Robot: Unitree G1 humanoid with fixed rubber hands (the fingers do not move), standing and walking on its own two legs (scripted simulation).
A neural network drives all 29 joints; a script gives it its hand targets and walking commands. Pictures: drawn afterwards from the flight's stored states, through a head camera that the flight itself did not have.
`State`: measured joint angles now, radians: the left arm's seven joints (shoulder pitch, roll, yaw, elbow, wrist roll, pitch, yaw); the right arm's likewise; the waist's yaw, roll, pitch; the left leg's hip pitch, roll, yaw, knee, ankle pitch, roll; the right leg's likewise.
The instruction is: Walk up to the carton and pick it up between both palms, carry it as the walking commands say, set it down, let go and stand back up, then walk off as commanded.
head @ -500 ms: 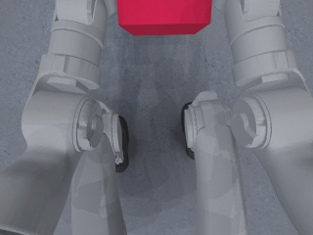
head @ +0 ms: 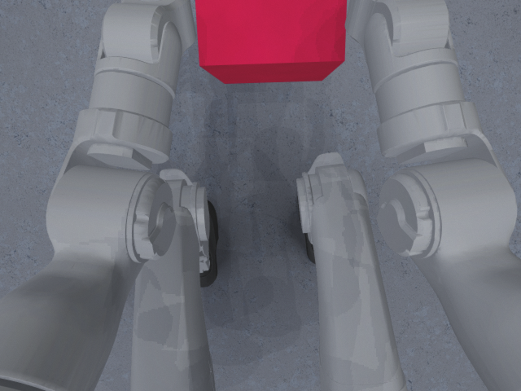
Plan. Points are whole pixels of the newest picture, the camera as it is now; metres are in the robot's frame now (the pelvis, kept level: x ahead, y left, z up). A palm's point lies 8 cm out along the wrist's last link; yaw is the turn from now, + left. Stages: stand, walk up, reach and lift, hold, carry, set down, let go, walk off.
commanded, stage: reach and lift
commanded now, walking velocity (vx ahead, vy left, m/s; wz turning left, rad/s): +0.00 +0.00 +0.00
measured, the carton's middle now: out of the picture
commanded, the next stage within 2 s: none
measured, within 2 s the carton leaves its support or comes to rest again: neither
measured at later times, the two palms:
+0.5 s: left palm out of the picture +0.54 +0.08 +0.00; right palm out of the picture +0.52 -0.15 +0.01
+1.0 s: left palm out of the picture +0.51 +0.08 +0.07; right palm out of the picture +0.50 -0.15 +0.09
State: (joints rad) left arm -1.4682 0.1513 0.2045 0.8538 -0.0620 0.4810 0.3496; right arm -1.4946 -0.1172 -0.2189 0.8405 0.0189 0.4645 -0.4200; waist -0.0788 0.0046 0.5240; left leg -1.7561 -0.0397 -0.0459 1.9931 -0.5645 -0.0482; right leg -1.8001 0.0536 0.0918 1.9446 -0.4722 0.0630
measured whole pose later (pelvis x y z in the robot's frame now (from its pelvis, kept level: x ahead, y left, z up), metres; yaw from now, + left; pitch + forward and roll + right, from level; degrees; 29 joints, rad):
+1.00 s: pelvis -0.02 +0.00 +0.10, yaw +0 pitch +9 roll +0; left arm -1.34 0.13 0.20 0.83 -0.06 0.53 0.34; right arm -1.37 -0.06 -0.22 0.81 0.01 0.51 -0.44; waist -0.08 0.01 0.52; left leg -1.33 -0.04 -0.05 1.64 -0.47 -0.05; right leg -1.36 0.04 0.09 1.59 -0.40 0.06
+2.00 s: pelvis -0.01 +0.01 +0.22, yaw +0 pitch -2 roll +0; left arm -1.12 0.08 0.16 0.80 -0.06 0.55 0.33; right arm -1.16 0.01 -0.22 0.78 -0.01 0.53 -0.45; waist -0.08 0.01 0.51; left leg -0.80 -0.04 -0.07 1.16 -0.34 -0.04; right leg -0.81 0.02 0.09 1.10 -0.26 0.06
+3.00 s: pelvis +0.10 +0.01 +0.30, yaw +1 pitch -1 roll +0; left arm -0.61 -0.15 0.25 0.78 0.18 0.71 0.26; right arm -0.63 0.21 -0.42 0.71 -0.28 0.70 -0.30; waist -0.07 0.01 -0.14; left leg -0.38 -0.04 -0.08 0.69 -0.29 -0.02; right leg -0.40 -0.01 0.09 0.64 -0.23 0.06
